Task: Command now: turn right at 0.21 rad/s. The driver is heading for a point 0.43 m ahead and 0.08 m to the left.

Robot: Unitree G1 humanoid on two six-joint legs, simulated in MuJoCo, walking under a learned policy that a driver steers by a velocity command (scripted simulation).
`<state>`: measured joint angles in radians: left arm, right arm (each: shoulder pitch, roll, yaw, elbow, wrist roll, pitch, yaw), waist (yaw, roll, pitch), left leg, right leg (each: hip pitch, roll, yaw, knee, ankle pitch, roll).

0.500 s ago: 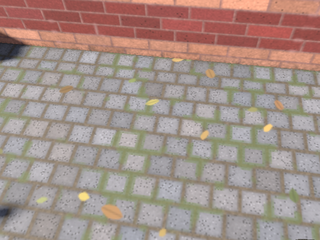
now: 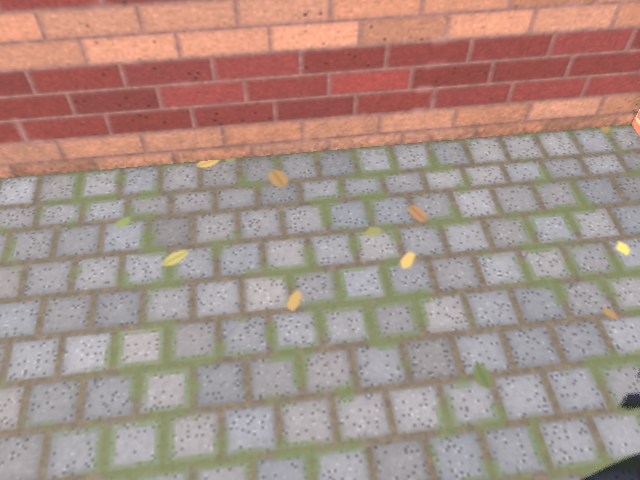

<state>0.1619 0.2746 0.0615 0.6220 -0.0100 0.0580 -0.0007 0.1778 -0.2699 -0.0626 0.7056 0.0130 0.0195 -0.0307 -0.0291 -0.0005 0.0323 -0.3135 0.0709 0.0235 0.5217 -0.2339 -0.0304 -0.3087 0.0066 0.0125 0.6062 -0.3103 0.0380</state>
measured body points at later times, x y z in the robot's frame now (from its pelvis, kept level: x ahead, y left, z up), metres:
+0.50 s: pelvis -0.01 -0.01 +0.00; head +0.00 -0.01 +0.45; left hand +0.14 +0.23 -0.11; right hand +0.09 -0.28 -0.12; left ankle -0.01 +0.13 -0.73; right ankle -0.01 -0.12 -0.73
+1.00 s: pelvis +0.09 +0.02 +0.01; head +0.10 +0.04 +0.46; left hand +0.26 +0.27 -0.10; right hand +0.05 -0.24 -0.12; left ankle +0.00 +0.12 -0.73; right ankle +0.14 -0.13 -0.67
